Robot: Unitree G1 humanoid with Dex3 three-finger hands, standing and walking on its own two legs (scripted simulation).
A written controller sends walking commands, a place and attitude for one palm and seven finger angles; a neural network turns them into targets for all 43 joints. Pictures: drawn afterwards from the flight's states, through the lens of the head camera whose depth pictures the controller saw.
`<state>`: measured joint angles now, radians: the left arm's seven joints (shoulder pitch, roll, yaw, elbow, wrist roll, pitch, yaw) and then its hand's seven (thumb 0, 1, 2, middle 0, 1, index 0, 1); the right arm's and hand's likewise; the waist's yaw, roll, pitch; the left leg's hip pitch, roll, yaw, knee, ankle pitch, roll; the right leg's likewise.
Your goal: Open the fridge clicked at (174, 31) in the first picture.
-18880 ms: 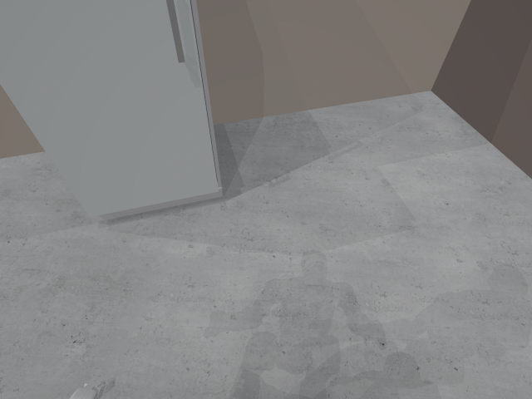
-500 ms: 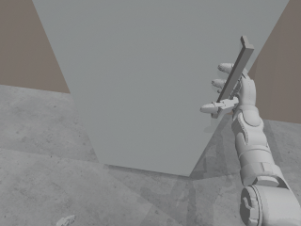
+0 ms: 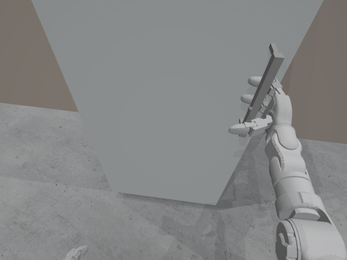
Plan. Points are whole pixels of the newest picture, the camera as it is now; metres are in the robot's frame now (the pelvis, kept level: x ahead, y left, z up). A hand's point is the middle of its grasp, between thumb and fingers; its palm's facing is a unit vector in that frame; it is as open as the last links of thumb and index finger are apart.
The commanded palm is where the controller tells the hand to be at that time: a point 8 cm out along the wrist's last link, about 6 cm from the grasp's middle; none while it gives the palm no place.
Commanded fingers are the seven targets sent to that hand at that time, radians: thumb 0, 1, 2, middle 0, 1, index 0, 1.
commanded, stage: grip the handle and tug to test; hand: right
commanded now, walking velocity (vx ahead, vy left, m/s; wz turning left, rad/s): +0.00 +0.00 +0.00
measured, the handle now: (255, 96) +0.49 -0.15 +0.14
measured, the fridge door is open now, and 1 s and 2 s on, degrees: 0 0 0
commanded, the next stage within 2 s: pull the door a little, standing still in 1.46 s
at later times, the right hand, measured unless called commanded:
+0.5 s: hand (252, 108) +0.44 -0.13 +0.15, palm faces +0.02 +1.00 +0.02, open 9.2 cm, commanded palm +0.41 -0.18 +0.14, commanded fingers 0.00 -0.62 -0.78 0.42 1.36 0.42 1.36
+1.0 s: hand (250, 108) +0.44 -0.12 +0.14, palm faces +0.02 +1.00 +0.01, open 5.4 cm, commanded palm +0.41 -0.17 +0.14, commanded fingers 0.00 -0.90 -0.90 0.45 1.40 0.45 1.40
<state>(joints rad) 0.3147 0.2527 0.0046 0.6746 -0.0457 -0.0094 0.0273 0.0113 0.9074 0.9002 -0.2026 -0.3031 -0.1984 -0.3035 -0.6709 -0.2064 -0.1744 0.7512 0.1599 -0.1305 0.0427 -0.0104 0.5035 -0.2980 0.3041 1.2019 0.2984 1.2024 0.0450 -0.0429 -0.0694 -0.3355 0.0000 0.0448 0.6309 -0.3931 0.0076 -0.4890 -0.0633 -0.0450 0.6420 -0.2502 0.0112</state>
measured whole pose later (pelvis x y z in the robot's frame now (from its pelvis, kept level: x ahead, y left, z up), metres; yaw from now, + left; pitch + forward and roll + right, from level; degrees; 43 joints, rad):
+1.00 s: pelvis -0.01 +0.00 +0.00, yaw +0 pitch +6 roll +1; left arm 0.31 0.25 0.00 0.68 -0.04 -0.02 0.03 0.01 0.91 0.90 -0.20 -0.30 -0.20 -0.30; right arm -0.71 -0.21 -0.18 0.80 0.15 -0.14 0.03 0.01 -0.73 -0.85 0.43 1.40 0.42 1.38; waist 0.05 -0.04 -0.06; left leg -0.35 0.00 0.04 0.63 -0.39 0.01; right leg -0.50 -0.06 -0.04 0.65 -0.24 0.01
